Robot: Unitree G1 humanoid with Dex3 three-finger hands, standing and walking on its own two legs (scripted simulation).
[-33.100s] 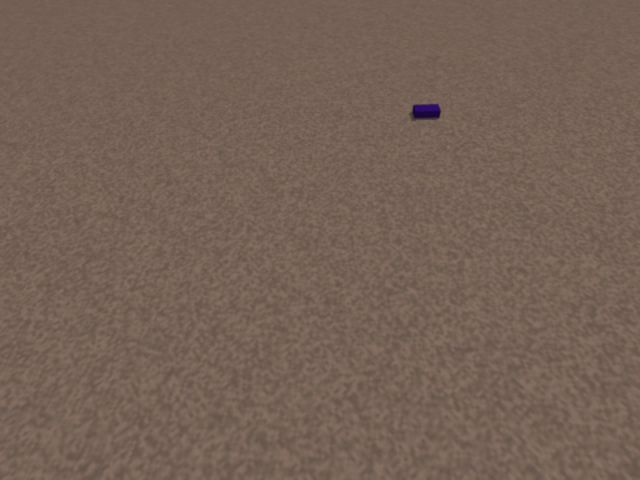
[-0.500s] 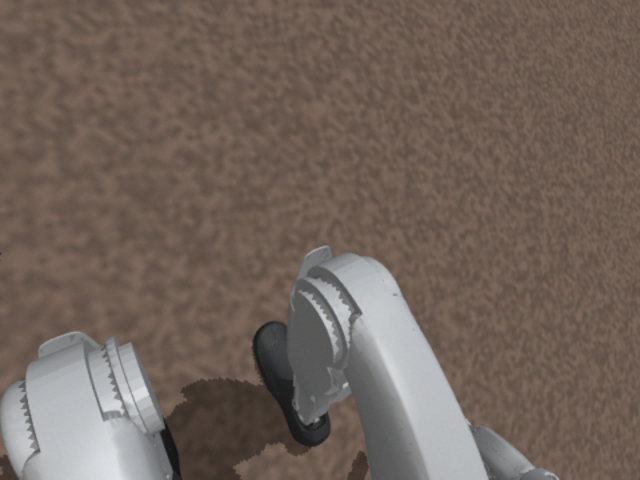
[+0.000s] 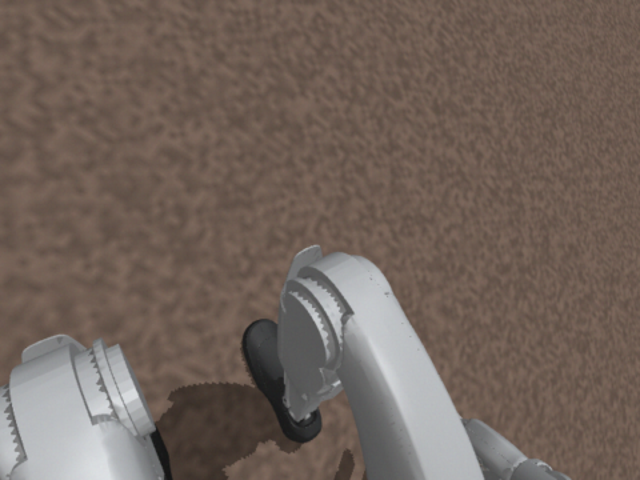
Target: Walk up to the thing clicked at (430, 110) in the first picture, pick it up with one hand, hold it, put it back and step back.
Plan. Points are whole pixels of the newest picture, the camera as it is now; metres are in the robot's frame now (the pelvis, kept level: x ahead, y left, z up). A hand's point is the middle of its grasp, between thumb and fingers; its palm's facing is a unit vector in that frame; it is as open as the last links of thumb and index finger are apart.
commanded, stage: open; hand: left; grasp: from above
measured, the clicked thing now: out of the picture +0.44 +0.33 -0.28
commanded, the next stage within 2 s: withdraw in 0.92 s
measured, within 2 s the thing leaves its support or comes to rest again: rests again in 1.36 s
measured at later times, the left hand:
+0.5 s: hand out of the picture +0.44 +0.33 -0.25, palm faces -0.45 -0.12 -0.88, open 12.5 cm
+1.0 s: hand out of the picture +0.44 +0.33 -0.25, palm faces -0.45 -0.11 -0.88, open 13.5 cm
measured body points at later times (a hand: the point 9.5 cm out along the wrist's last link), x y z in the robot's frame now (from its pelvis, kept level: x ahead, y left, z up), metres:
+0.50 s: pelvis +0.00 +0.00 +0.00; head +0.28 +0.13 +0.33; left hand +0.46 +0.33 -0.20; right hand +0.06 -0.25 -0.04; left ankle +0.06 +0.11 -0.27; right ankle +0.12 -0.10 -0.27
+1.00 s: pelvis +0.00 +0.00 +0.00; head +0.27 +0.14 +0.33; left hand +0.46 +0.33 -0.20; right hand +0.05 -0.25 -0.04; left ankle +0.06 +0.11 -0.27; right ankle +0.12 -0.10 -0.27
